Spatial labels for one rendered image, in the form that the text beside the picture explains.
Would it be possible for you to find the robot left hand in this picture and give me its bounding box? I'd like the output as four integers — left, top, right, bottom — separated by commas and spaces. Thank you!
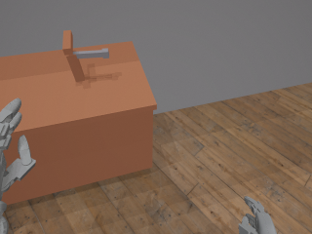
0, 98, 36, 201

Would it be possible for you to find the robot right hand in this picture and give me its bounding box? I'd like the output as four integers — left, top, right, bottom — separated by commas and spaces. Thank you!
238, 196, 277, 234

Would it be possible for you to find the tap lever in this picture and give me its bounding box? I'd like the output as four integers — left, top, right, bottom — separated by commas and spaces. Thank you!
73, 48, 109, 59

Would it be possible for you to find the counter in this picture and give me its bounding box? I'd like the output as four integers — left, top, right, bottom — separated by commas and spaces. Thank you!
0, 30, 157, 206

